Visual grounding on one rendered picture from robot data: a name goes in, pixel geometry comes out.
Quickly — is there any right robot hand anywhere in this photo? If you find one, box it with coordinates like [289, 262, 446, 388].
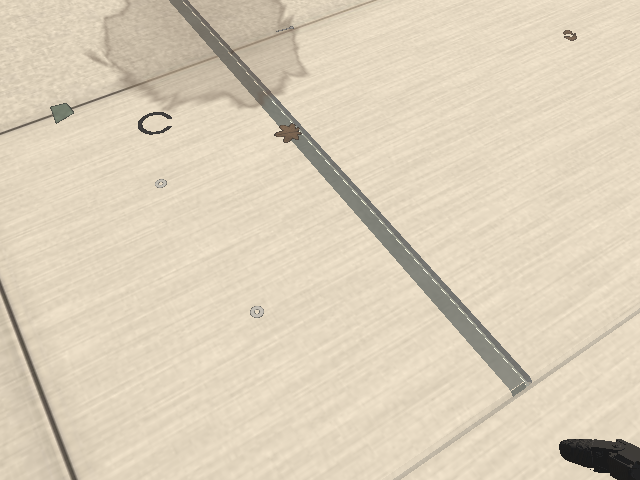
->
[559, 439, 640, 480]

